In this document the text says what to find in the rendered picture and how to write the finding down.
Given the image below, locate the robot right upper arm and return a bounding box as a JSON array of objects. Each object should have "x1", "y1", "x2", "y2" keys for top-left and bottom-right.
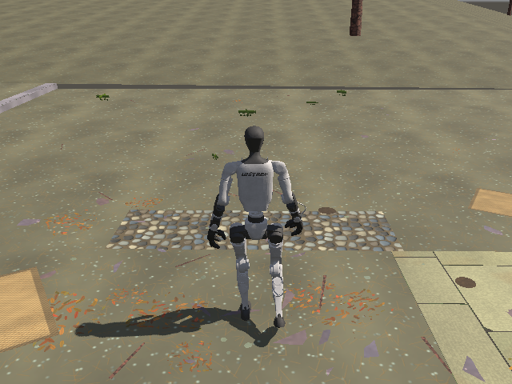
[{"x1": 271, "y1": 160, "x2": 294, "y2": 204}]

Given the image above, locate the robot left upper arm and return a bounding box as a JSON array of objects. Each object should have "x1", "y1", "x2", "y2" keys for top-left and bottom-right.
[{"x1": 217, "y1": 161, "x2": 238, "y2": 206}]

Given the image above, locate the right robot hand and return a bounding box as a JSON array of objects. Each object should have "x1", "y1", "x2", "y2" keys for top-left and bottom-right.
[{"x1": 285, "y1": 219, "x2": 303, "y2": 236}]

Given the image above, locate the left robot hand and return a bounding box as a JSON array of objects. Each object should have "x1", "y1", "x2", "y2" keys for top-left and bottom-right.
[{"x1": 207, "y1": 229, "x2": 226, "y2": 249}]

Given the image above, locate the robot left shin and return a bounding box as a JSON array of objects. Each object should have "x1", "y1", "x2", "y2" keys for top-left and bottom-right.
[{"x1": 236, "y1": 259, "x2": 249, "y2": 310}]

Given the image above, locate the left robot forearm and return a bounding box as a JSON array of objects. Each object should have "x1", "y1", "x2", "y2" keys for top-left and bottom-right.
[{"x1": 209, "y1": 194, "x2": 225, "y2": 231}]

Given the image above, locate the humanoid robot torso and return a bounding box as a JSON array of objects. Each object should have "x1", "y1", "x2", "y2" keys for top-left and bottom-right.
[{"x1": 236, "y1": 157, "x2": 274, "y2": 240}]

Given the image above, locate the right robot forearm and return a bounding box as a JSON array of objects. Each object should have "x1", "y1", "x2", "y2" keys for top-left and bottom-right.
[{"x1": 286, "y1": 192, "x2": 302, "y2": 222}]

